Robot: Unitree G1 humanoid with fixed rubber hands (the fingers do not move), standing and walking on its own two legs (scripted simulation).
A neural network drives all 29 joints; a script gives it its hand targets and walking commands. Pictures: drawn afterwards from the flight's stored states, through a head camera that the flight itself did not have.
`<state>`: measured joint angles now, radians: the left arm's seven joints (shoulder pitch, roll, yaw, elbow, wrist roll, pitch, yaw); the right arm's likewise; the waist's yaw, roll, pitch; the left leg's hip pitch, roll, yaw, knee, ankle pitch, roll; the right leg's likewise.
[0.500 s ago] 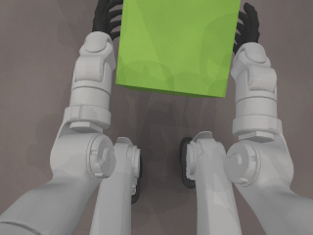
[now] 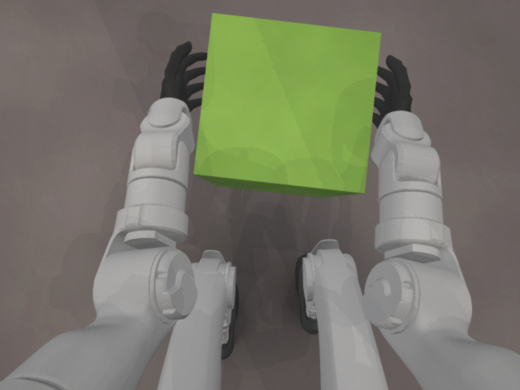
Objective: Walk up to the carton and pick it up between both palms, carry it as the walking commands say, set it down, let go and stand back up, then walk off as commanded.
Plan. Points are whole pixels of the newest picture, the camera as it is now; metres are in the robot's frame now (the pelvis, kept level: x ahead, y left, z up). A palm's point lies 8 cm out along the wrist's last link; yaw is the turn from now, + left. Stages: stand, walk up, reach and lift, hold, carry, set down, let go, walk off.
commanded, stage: reach and lift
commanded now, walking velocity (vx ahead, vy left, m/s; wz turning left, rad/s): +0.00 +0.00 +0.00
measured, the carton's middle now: (280, 127) +0.49 -0.04 -0.13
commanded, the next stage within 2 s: none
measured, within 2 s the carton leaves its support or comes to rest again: neither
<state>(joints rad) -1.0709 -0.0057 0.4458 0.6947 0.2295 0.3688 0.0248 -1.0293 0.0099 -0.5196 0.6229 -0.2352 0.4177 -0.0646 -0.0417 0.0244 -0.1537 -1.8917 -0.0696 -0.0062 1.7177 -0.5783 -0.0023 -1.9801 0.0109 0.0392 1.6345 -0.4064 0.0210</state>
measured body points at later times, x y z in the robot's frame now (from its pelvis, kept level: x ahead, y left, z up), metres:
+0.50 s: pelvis +0.01 +0.00 +0.06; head +0.24 -0.02 +0.45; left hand +0.50 +0.11 +0.01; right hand +0.47 -0.19 +0.00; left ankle +0.07 +0.11 -0.48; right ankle +0.13 -0.13 -0.48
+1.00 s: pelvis +0.03 +0.00 +0.12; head +0.21 -0.02 +0.54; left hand +0.48 +0.11 +0.08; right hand +0.45 -0.19 +0.08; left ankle +0.07 +0.11 -0.48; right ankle +0.13 -0.13 -0.48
